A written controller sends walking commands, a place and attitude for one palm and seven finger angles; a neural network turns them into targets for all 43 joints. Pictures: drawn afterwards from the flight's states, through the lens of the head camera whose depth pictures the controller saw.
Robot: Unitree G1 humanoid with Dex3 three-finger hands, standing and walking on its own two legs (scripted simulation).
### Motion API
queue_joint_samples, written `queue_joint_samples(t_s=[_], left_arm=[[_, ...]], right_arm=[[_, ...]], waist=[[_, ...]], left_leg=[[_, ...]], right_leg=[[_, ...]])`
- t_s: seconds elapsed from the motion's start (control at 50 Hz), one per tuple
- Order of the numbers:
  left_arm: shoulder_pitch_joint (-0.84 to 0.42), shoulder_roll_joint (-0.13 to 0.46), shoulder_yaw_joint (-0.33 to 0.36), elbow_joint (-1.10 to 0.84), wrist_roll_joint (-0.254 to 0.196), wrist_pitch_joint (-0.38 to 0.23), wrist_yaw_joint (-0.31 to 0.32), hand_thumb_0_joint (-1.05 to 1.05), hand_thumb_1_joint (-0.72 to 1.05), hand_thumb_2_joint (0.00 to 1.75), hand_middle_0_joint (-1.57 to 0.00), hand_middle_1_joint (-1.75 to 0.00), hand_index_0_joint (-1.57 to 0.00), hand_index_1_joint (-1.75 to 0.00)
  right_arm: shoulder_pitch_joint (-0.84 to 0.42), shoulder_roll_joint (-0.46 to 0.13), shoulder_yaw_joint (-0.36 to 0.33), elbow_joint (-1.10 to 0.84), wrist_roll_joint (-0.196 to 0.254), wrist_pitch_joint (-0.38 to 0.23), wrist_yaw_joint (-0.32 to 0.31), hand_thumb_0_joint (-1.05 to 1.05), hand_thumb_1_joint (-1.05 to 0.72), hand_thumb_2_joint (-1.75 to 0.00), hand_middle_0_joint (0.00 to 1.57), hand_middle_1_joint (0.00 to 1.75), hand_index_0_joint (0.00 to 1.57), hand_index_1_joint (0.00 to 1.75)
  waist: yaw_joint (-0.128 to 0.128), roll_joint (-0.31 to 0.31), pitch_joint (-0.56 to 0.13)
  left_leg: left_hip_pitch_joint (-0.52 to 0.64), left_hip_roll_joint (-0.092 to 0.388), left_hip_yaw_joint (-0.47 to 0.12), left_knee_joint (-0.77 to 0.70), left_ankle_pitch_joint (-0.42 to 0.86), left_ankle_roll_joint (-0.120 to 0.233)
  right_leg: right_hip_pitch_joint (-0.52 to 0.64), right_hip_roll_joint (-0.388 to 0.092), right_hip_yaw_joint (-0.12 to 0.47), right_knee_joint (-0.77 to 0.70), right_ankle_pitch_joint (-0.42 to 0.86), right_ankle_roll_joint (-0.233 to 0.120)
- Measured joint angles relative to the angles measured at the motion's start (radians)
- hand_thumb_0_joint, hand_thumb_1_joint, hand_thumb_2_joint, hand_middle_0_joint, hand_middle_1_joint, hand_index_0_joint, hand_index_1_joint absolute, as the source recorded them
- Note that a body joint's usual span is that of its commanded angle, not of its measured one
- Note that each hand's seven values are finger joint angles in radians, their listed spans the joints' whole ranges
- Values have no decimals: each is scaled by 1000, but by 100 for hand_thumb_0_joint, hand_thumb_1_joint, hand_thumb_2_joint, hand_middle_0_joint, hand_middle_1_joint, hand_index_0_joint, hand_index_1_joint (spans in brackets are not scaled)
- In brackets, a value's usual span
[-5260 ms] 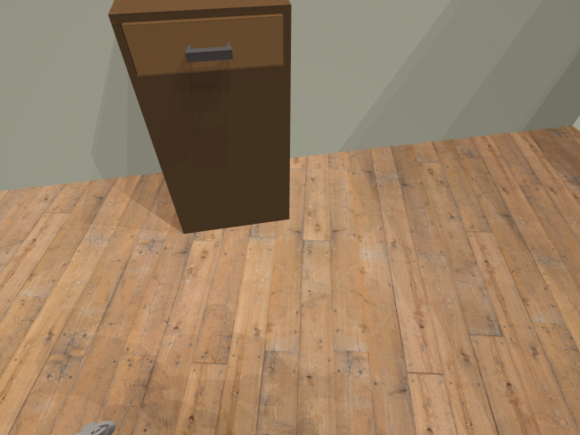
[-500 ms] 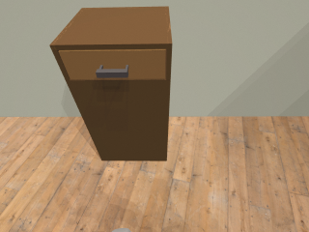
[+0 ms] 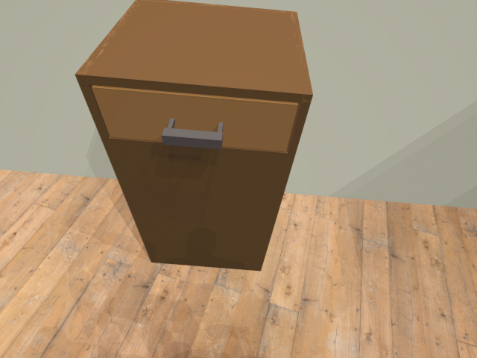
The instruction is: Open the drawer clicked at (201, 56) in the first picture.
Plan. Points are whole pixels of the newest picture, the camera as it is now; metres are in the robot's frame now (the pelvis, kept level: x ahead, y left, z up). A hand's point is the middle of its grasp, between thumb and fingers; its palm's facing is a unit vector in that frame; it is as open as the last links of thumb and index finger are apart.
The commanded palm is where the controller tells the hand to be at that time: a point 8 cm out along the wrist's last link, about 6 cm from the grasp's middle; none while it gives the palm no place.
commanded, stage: come to a stop and stand still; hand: left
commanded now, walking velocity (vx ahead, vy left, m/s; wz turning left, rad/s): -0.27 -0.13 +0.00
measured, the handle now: (194, 131) +0.55 +0.15 +0.04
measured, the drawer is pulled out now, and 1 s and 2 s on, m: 0.00 0.00 0.00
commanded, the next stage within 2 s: look again from close up in 0.98 s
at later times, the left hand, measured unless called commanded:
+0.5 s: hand out of the picture +0.09 +0.12 -0.15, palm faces +0.04 -0.96 -0.28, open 7.3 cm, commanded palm none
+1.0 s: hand out of the picture -0.04 +0.16 -0.17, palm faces +0.07 -0.98 -0.18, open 7.3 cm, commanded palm none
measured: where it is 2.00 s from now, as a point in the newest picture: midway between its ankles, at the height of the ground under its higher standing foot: outside the picture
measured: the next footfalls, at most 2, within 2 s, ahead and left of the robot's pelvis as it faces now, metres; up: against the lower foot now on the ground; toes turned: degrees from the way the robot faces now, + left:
right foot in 0.30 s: +0.08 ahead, -0.15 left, +0.00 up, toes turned -5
left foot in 0.78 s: -0.01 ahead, +0.07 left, +0.00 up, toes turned +1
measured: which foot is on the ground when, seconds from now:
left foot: down 0.00-0.30, up 0.32-0.76, down 0.78-1.00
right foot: up 0.00-0.28, down 0.30-0.80, up 0.82-1.00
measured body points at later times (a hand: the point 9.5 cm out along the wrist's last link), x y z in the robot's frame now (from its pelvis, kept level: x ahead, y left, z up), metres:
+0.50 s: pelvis +0.01 -0.06 +0.00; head +0.04 -0.10 +0.45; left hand +0.08 +0.17 -0.13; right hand +0.04 -0.30 -0.18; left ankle -0.04 +0.09 -0.65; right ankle +0.04 -0.14 -0.74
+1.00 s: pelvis -0.02 -0.03 +0.01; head -0.02 -0.01 +0.46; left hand -0.05 +0.21 -0.16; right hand -0.03 -0.24 -0.15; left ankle -0.07 +0.10 -0.74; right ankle -0.03 -0.14 -0.69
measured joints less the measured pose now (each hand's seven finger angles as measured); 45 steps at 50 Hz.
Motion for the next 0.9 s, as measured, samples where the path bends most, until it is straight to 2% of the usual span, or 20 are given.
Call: queue_joint_samples(t_s=[0.1, 0.22, 0.26, 0.28, 0.3, 0.32, 0.38, 0.44, 0.52, 0.6, 0.7, 0.74, 0.78, 0.86, 0.9], left_arm=[[-88, 27, 2, -55, 1, 25, 11, 0, 92, 90, -19, -30, -20, -30], [-153, 37, 8, -104, 1, 51, 9, 0, 92, 90, -19, -30, -20, -30], [-162, 34, 9, -117, -1, 48, 8, 0, 92, 90, -19, -30, -20, -30], [-162, 34, 7, -123, -1, 43, 8, 0, 92, 90, -19, -30, -20, -30], [-160, 34, 6, -128, 1, 35, 8, 0, 91, 90, -19, -30, -20, -30], [-161, 28, 4, -127, 3, 27, 9, 0, 91, 90, -19, -30, -20, -30], [-157, 11, -7, -128, 3, 17, 10, 0, 91, 90, -20, -30, -20, -30], [-152, -5, -12, -129, 0, 20, 12, 0, 91, 90, -20, -30, -20, -30], [-141, -16, -9, -130, -1, 19, 14, 0, 91, 90, -20, -30, -20, -30], [-121, -5, -5, -130, 5, 18, 9, 0, 92, 90, -20, -30, -21, -30], [-82, 18, 1, -109, 13, 22, -2, 1, 91, 90, -20, -30, -21, -30], [-66, 29, 4, -90, 11, 27, -3, 1, 91, 90, -20, -30, -21, -30], [-45, 36, 5, -70, 5, 34, -3, 1, 91, 90, -20, -30, -20, -30], [-16, 56, 8, -25, 3, 55, -9, 1, 91, 90, -20, -30, -20, -30], [-4, 57, 8, -13, 7, 55, -18, 1, 91, 90, -20, -30, -20, -30]], right_arm=[[23, -7, 9, 33, -4, 39, -2, -2, -96, -89, 20, 30, 21, 30], [44, -6, -5, 35, -14, 75, 5, 0, -93, -89, 20, 30, 21, 30], [50, -12, -10, 33, -16, 83, 9, 0, -92, -89, 20, 30, 21, 30], [55, -15, -13, 32, -15, 86, 11, 0, -92, -89, 20, 30, 21, 30], [61, -18, -16, 32, -12, 90, 15, 0, -92, -89, 20, 30, 21, 30], [60, -27, -20, 31, -9, 94, 18, 0, -92, -89, 20, 30, 20, 30], [60, -44, -30, 24, -3, 124, 16, 1, -92, -89, 20, 30, 20, 30], [56, -59, -36, 23, -4, 139, 20, 1, -91, -90, 20, 30, 20, 30], [54, -77, -37, 18, -9, 145, 30, 1, -91, -90, 19, 30, 20, 30], [50, -85, -32, 14, -10, 144, 38, 1, -91, -90, 19, 30, 20, 30], [43, -84, -19, 8, -7, 125, 43, 1, -91, -90, 19, 30, 20, 30], [46, -79, -11, 6, -7, 109, 40, 1, -91, -90, 19, 30, 20, 30], [61, -75, -1, 2, -7, 87, 36, 1, -91, -90, 19, 30, 20, 30], [105, -27, 21, 23, -19, 75, 25, 0, -91, -90, 19, 30, 20, 30], [133, -7, 32, 37, -19, 74, 20, 0, -91, -90, 19, 30, 20, 30]], waist=[[-15, -1, -7], [-40, 25, 15], [-44, 40, 22], [-44, 46, 23], [-44, 51, 21], [-46, 70, 26], [-52, 89, 30], [-46, 93, 30], [-34, 92, 23], [-14, 76, 10], [14, 54, -15], [18, 48, -29], [15, 56, -51], [-6, 19, -77], [-12, 14, -87]], left_leg=[[43, -2, -10, -26, -10, -10], [40, 21, -14, 19, -43, -36], [29, 31, -12, 41, -54, -49], [20, 35, -10, 59, -63, -58], [7, 39, -9, 86, -76, -67], [-12, 49, -21, 127, -99, -77], [-96, 11, -116, 367, -300, -96], [-162, -15, -168, 593, -288, -115], [-181, -11, -200, 674, -217, -139], [-137, 13, -203, 562, -199, -143], [-36, 31, -181, 309, -220, -120], [15, 31, -166, 191, -190, -109], [85, 36, -162, 30, -155, -95], [100, 26, -171, -15, -95, -93], [119, 25, -176, -57, -75, -88]], right_leg=[[7, 4, 12, -175, 27, 19], [59, 34, 0, -245, -26, 5], [97, 44, -6, -315, 1, -2], [126, 45, -11, -380, 55, -4], [152, 47, -15, -436, 97, -18], [152, 59, -20, -439, 86, -39], [144, 60, -28, -431, 61, -75], [149, 54, -28, -465, 87, -84], [148, 46, -31, -508, 126, -84], [141, 34, -33, -538, 158, -81], [130, 34, -30, -572, 198, -71], [126, 40, -32, -582, 212, -62], [107, 57, -39, -563, 205, -50], [64, 68, -8, -412, 39, -27], [40, 78, 11, -291, 19, -22]])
